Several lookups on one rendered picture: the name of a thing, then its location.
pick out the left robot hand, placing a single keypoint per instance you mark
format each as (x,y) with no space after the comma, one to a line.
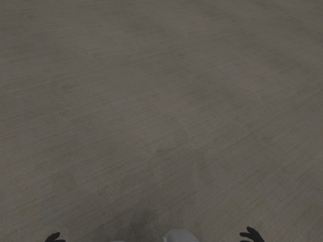
(53,237)

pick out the right robot hand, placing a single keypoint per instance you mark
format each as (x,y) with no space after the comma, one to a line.
(253,235)

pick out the robot right thigh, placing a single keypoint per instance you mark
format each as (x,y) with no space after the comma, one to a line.
(179,235)

